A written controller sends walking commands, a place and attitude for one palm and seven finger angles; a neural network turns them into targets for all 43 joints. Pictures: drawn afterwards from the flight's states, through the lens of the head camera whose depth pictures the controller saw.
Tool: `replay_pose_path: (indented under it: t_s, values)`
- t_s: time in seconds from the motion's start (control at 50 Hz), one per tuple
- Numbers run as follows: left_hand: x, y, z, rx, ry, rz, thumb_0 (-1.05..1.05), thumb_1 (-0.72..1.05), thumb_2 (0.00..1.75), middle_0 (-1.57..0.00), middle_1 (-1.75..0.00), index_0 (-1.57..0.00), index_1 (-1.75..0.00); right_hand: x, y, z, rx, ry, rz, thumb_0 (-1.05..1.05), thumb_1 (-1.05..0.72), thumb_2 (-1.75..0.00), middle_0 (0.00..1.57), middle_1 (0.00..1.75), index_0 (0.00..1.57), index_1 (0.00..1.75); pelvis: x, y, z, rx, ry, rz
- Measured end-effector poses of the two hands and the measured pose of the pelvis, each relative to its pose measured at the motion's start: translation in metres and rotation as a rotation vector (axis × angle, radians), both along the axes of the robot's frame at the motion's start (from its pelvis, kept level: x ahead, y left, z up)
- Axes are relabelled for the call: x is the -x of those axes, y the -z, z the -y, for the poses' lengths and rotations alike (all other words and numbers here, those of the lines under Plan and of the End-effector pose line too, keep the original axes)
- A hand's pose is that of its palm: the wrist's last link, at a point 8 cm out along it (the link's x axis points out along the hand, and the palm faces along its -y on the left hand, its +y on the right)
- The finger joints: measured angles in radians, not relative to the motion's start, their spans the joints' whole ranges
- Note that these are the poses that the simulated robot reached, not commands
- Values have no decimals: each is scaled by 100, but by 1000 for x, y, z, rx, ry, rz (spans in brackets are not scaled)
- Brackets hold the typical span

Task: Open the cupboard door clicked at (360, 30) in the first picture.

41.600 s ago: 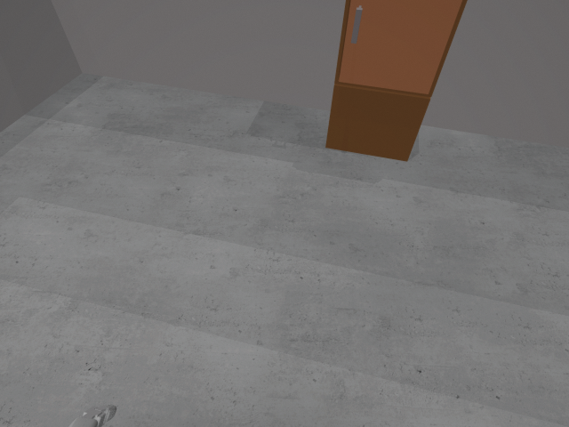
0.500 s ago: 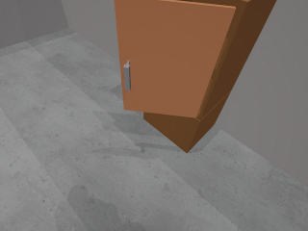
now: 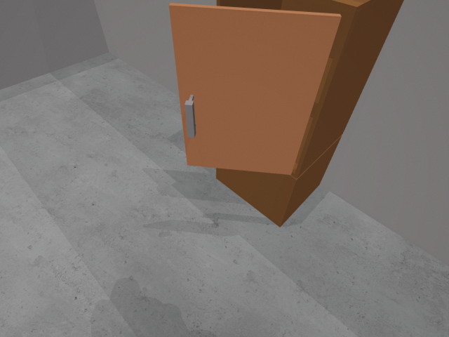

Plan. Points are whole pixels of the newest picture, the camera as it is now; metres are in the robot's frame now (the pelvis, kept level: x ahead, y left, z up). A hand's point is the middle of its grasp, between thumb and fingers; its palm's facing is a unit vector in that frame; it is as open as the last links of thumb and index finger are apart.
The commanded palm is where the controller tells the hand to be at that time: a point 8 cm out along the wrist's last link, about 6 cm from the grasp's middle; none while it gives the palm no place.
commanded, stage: look again from close up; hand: left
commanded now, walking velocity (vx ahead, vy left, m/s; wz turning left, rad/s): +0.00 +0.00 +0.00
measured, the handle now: (191, 116) +0.77 +0.15 -0.08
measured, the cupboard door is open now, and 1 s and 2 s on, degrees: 38 38 38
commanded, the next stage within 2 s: shuffle to correct the standing spot in 0.04 s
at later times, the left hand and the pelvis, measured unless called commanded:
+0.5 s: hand out of the picture -0.05 +0.15 -0.18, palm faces +0.13 -0.98 -0.14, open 7.4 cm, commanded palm none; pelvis +0.05 +0.00 -0.01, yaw +1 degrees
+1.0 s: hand (162, 267) +0.30 +0.17 -0.17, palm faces -0.02 -0.96 -0.26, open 7.3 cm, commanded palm none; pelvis +0.20 -0.03 -0.02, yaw -1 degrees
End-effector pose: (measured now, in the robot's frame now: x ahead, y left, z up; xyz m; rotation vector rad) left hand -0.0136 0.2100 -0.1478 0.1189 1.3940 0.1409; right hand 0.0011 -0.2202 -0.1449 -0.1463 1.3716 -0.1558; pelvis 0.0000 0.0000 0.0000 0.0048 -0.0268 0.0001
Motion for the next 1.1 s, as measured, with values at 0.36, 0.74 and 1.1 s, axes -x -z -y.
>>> replay_pose_path:
  t_s: [0.36, 0.74, 1.1]
  values:
    - [28, 2, 11, 15, -45, -75, 1, 91, 89, -20, -30, -20, -29, 34, 9, -4, -50, 31, -113, 1, -91, -90, 20, 30, 20, 30, -10, 6, 8, -9, -3, -31]
    - [-90, 10, -27, 25, -20, -86, 1, 91, 89, -20, -30, -19, -29, -125, -2, -19, 21, 25, 94, 0, -93, -90, 20, 30, 20, 30, -115, 9, -21, -11, 24, -41]
    - [-314, -15, 23, -71, 35, 234, 0, 93, 89, -19, -30, -19, -29, -188, 17, 35, -71, 50, -114, 1, -91, -90, 20, 30, 20, 30, -226, 8, 43, -24, -11, -20]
